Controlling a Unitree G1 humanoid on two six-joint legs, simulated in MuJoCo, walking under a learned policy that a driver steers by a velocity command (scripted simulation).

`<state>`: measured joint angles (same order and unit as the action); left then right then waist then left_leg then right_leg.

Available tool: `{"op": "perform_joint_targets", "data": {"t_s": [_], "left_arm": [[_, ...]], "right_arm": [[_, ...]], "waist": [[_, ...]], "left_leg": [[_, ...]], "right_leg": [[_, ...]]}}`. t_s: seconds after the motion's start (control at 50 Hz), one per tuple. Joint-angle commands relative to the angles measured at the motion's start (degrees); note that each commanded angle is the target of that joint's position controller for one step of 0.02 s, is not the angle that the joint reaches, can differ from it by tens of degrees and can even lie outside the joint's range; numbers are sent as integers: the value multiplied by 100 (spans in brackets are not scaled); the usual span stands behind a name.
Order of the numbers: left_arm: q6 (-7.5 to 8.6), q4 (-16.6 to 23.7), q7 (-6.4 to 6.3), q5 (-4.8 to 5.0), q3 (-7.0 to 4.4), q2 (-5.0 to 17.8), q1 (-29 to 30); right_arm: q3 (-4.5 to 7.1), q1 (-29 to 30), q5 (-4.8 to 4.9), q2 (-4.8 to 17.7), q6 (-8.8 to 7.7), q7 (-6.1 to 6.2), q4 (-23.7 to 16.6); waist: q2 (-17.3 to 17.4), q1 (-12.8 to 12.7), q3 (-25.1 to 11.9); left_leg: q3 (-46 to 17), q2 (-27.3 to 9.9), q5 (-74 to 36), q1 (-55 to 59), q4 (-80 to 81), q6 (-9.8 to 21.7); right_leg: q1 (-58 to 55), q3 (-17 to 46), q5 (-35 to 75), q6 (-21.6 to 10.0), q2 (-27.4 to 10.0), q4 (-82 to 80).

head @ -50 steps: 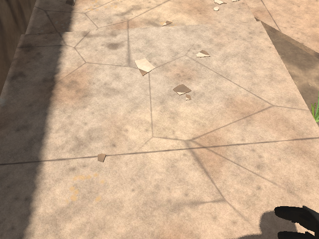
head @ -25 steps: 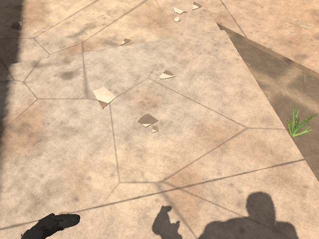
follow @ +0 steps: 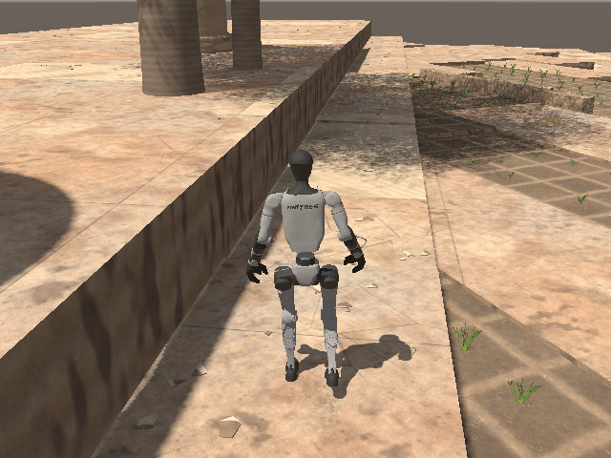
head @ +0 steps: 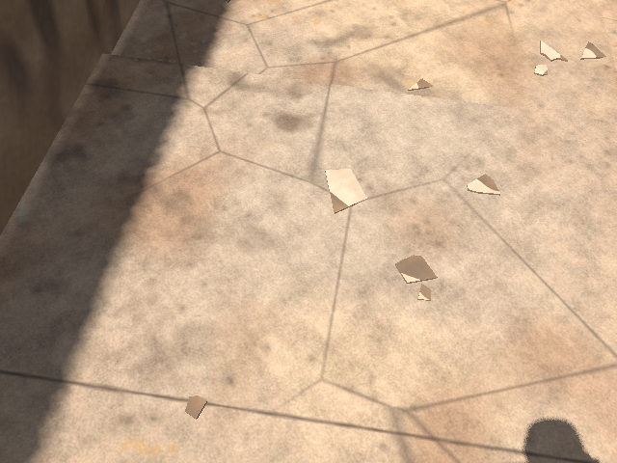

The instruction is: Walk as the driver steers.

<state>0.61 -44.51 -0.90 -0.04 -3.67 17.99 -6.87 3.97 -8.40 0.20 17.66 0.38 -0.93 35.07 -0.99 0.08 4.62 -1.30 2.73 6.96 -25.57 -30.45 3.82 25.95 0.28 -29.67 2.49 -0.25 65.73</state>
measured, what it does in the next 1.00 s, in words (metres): walks ahead: right foot, then right foot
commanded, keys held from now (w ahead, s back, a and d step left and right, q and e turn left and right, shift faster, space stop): q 0.06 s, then no key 0.16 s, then e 0.30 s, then w+e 0.44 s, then w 0.04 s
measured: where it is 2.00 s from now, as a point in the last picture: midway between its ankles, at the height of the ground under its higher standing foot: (435, 428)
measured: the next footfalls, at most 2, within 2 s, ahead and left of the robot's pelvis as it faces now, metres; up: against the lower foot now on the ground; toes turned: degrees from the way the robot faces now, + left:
right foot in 0.30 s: +0.10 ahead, -0.16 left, +0.00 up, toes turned +8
right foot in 0.98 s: +0.23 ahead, -0.24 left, +0.00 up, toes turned -17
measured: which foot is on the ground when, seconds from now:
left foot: down 0.00-0.98, up 1.00-1.00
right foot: up 0.00-0.28, down 0.30-0.62, up 0.64-0.96, down 0.98-1.00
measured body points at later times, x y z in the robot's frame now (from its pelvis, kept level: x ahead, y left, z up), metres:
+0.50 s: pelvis +0.05 -0.05 +0.00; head +0.06 -0.06 +0.45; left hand +0.14 +0.22 -0.11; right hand +0.21 -0.30 -0.10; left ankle +0.09 +0.08 -0.73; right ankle +0.06 -0.16 -0.73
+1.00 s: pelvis +0.16 -0.12 -0.01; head +0.18 -0.15 +0.44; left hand +0.42 +0.08 -0.07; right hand +0.14 -0.43 -0.13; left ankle +0.09 +0.08 -0.71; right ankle +0.19 -0.23 -0.73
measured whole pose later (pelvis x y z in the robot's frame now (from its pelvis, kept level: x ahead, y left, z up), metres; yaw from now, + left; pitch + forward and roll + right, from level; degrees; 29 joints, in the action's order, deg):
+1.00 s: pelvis +0.16 -0.12 -0.01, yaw -14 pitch +2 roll +2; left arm 0.7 -35.2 1.9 1.4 -3.3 17.6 -8.2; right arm 5.2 -19.3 0.3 18.7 -2.9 -0.1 44.6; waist 0.6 3.4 -0.2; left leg 6.7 -7.5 26.5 -9.1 -38.2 -3.3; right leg 25.3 -2.4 -16.2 -3.5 -1.4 38.3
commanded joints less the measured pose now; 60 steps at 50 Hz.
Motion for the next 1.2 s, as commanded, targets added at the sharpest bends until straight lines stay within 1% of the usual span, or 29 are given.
{"op": "perform_joint_targets", "data": {"t_s": [0.02, 0.12, 0.22, 0.28, 0.3, 0.32, 0.34, 0.36, 0.4, 0.52, 0.56, 0.6, 0.62, 0.64, 0.66, 0.68, 0.7, 0.74, 0.8, 0.84, 0.92, 0.96, 0.98, 1.0, 1.02, 1.04, 1.08, 1.12, 1.2], "left_arm": [[-50, 328, -83, -41, -173, 644, -253], [-89, 243, -95, -23, -80, 379, -307], [-72, 328, -26, 4, -72, 397, -157], [9, 140, 104, -64, 18, 107, -568], [25, 176, 129, -167, 25, 262, -496], [28, 309, 105, -219, -9, 665, -129], [38, 313, 116, -243, 39, 463, 109], [62, 362, 119, -203, 69, 376, 207], [112, 313, 108, -86, -5, 683, 22], [-20, 483, -37, 57, -128, 844, -322], [-89, 554, -65, 92, -120, 714, -399], [-102, 683, -59, 120, -113, 634, -379], [-70, 807, -55, 133, -96, 553, -171], [-20, 953, -52, 156, -48, 338, 69], [42, 1124, -20, 171, -13, 232, 284], [75, 1137, 3, 127, -99, 497, 287], [88, 1104, 57, 162, -124, 516, 81], [98, 1060, 149, 179, -95, 383, -13], [101, 1146, 261, 129, -18, 191, 156], [97, 1221, 318, 126, 36, 100, 194], [32, 1236, 338, 138, -48, 349, -67], [-20, 969, 278, 142, -249, 649, -918], [-27, 768, 204, 176, -433, 1042, -1827], [43, 899, 154, 141, -520, 1874, -2040], [187, 958, 212, 125, -379, 1369, -2039], [293, 919, 235, 64, -263, 1054, -1858], [345, 959, 252, 9, -106, 604, -1179], [407, 965, 221, -70, -66, 502, -875], [505, 716, 116, -92, -88, 519, -1002]], "right_arm": [[252, 46, -47, 878, -8, 115, -452], [276, 32, -48, 893, 36, 246, -444], [193, 6, -95, 769, 104, 195, -333], [-37, -22, -106, 240, 103, 161, -134], [-85, -356, -168, 102, 60, 140, 30], [-69, -777, -254, 110, 16, 121, 79], [-34, -451, -267, 236, -19, 148, 60], [6, -96, -254, 382, -30, 176, 35], [57, 149, -217, 439, -4, 253, 38], [124, 113, -129, 287, -81, 300, 82], [134, 37, -112, 181, -120, 262, 79], [187, -140, -49, 264, -213, 227, 110], [228, -508, -21, 386, -280, 228, 188], [293, -1070, -12, 628, -336, 231, 347], [384, -1347, -62, 979, -393, 211, 466], [325, -1249, -122, 846, -444, 245, 414], [286, -993, -67, 760, -461, 286, 356], [245, -689, 33, 687, -439, 301, 330], [273, -666, -16, 790, -455, 265, 376], [315, -608, 30, 922, -463, 212, 403], [370, -600, 158, 1084, -407, 89, 514], [280, -656, 103, 852, -398, 71, 557], [146, -691, -41, 489, -423, 65, 519], [-25, -660, -184, 11, -549, 62, 29], [63, -420, 110, 531, -679, 48, 122], [130, -171, 289, 767, -729, 24, 99], [95, -284, 81, 649, -693, 55, 320], [102, -519, 76, 565, -567, -11, 488], [30, -263, 46, 305, -438, -26, 547]], "waist": [[671, -126, -1174], [748, -47, -1357], [963, 124, -1116], [798, -107, -1121], [439, 49, -971], [-454, 547, -784], [-859, 478, -560], [-794, 352, -367], [-852, 191, -279], [-651, -29, -433], [-501, -10, -650], [-102, 98, -437], [168, 310, -326], [649, 514, -370], [1334, 587, -355], [908, 489, -295], [822, 293, -279], [841, 232, -185], [747, 308, -278], [770, 295, -368], [733, 86, -380], [409, -327, -631], [-466, -733, -964], [-2234, -510, -1329], [-1152, -792, -1491], [-888, -671, -942], [-451, -288, -572], [-578, -23, -508], [-122, -26, -319]], "left_leg": [[-1935, -1345, -966, 1259, 1235, 1024], [-1774, -1195, -470, 1048, 1200, 984], [-2063, -1200, 599, 848, 1196, 893], [-1705, -975, 1126, 613, 922, 452], [-1380, -687, 1449, 431, 633, 109], [-752, -147, 1609, 509, 260, -227], [-524, -153, 1082, 1242, 334, -417], [-537, -192, 688, 1524, 333, -446], [-441, -197, 497, 1622, 176, -393], [-107, -129, 509, 1137, -37, -417], [10, -73, 1341, 1254, -15, -366], [-297, -324, 2330, 1456, 257, -142], [-798, -700, 2772, 1911, 638, 83], [-1778, -1372, 3290, 2581, 1251, 413], [-3221, -2395, 3481, 2913, 1947, 926], [-3367, -2595, 3281, 2737, 1963, 1127], [-3064, -2519, 3153, 2588, 1931, 1080], [-2051, -2110, 2552, 2424, 2103, 749], [-685, -1714, 1144, 1914, 2161, 536], [-116, -1616, 822, 1610, 2098, 478], [195, -1879, 1210, 1404, 1704, 381], [707, -1649, 543, 848, 418, 114], [1167, -1236, 470, 25, -1508, -224], [791, -271, 2700, -2152, -3770, -659], [-147, -376, 2475, -2788, -4533, -553], [-186, -669, 1968, -3067, -4628, -332], [-209, -1096, 962, -2441, -3928, -243], [-198, -1172, 334, -1778, -3561, -277], [-216, -878, -566, -1743, -2554, -439]], "right_leg": [[525, 382, 526, 27, -126, -233], [5, 367, 936, 204, -51, -1423], [-445, 273, 963, 114, -68, -2254], [-1571, 93, 1919, -148, -122, -3933], [-1762, 551, 2233, -330, -494, -4277], [-1308, 1365, 2289, -724, -1099, -4468], [-315, 1591, 1292, -971, -1145, -4819], [-88, 1443, 700, -804, -875, -4899], [-77, 1448, 735, -643, -743, -4898], [-708, 1976, 2099, -987, -772, -4415], [-636, 2037, 735, -1047, -592, -4363], [16, 1925, -1004, -985, -334, -4174], [671, 1627, -1122, -832, -126, -3693], [1410, 995, -756, -617, 208, -2706], [2017, 523, -283, -492, 293, -1387], [2222, 688, -199, -447, -61, -503], [2246, 698, 87, -408, -214, -191], [2162, 501, 584, -294, -441, -303], [1300, 86, 1291, -168, -509, -1084], [589, -93, 1456, -179, -474, -1835], [-380, -479, 1627, -412, -249, -2793], [-1741, -685, 1492, -689, 151, -3082], [-2912, 291, 1225, -1002, -263, -3570], [-4025, 3783, 126, -2073, -1750, -4733], [-3952, 4635, -787, -2341, -2167, -5499], [-3573, 3977, -572, -2130, -2104, -5369], [-2553, 2557, 745, -1711, -1610, -5196], [-1971, 1687, 1874, -1502, -1304, -5455], [-2014, 361, 4493, -1249, -1075, -5537]]}}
